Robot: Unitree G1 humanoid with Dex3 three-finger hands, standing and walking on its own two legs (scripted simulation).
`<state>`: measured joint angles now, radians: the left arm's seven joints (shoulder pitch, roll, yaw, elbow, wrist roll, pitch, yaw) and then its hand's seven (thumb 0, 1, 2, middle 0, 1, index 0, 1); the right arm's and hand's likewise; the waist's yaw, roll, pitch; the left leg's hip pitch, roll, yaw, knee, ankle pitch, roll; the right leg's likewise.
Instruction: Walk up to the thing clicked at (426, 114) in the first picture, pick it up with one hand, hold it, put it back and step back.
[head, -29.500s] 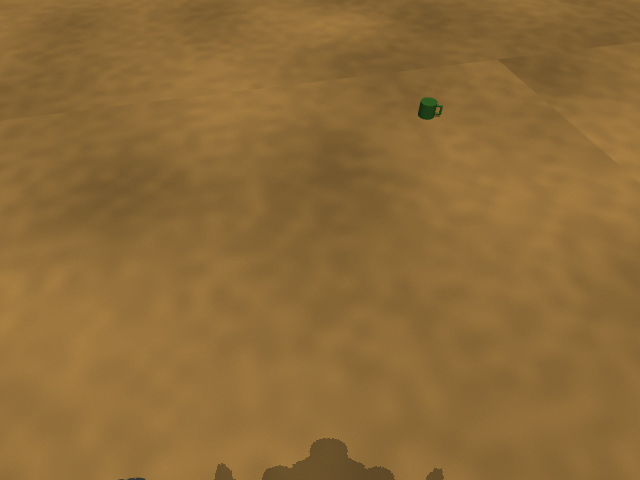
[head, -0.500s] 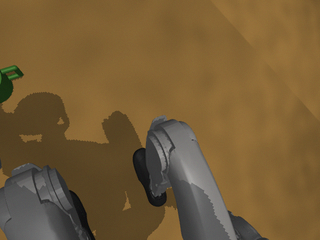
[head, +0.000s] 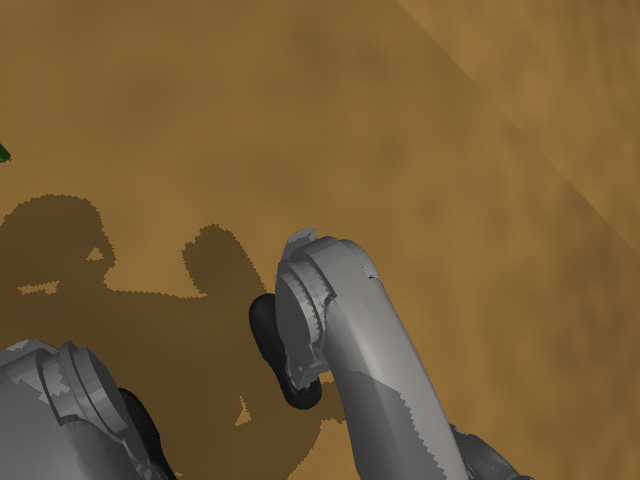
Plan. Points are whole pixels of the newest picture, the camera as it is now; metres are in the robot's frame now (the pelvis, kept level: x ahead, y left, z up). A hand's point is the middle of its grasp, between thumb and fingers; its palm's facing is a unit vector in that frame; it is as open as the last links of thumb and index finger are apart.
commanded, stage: open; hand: left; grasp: from above
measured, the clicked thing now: out of the picture +0.52 +0.25 -0.27
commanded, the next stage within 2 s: withdraw in 1.02 s
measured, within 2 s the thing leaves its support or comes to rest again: neither
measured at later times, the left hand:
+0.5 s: hand out of the picture +0.50 +0.27 -0.23, palm faces -0.43 -0.13 -0.89, open 13.5 cm
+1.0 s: hand out of the picture +0.50 +0.27 -0.23, palm faces -0.44 -0.13 -0.89, open 13.5 cm
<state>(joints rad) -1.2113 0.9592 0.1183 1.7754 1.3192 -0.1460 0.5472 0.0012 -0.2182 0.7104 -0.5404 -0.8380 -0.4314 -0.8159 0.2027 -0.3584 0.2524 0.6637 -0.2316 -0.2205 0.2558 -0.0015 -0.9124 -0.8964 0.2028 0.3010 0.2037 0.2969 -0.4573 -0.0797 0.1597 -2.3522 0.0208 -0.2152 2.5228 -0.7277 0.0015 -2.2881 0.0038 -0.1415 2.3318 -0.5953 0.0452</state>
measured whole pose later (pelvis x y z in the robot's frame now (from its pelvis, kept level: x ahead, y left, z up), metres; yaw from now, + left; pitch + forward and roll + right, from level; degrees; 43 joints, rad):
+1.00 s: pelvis +0.00 +0.00 +0.00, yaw -1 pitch +31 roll -13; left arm -1.20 0.97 0.09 1.72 1.29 -0.14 0.53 0.00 -0.49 1.06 -0.10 -1.12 -0.11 -1.11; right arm 0.21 -0.36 0.28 0.65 -0.23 -0.22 0.25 0.00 -0.90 -0.90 0.20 0.30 0.20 0.30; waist -0.46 -0.09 0.16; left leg -2.35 0.02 -0.23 2.51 -0.72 0.00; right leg -2.28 0.01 -0.15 2.31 -0.59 0.05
